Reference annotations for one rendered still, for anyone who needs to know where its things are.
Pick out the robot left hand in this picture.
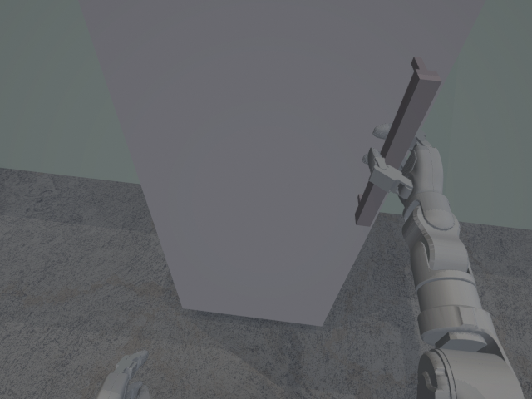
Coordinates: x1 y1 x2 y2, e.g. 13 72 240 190
95 350 150 399

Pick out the robot right hand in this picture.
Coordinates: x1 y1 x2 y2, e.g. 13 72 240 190
362 123 444 207

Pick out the fridge door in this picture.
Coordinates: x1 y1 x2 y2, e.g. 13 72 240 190
78 0 486 326

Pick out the robot right forearm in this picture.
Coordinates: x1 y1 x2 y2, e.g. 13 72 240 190
402 191 525 399

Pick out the right robot upper arm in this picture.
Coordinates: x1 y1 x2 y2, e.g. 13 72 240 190
417 348 522 399

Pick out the handle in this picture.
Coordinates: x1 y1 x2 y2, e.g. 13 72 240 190
355 57 441 227

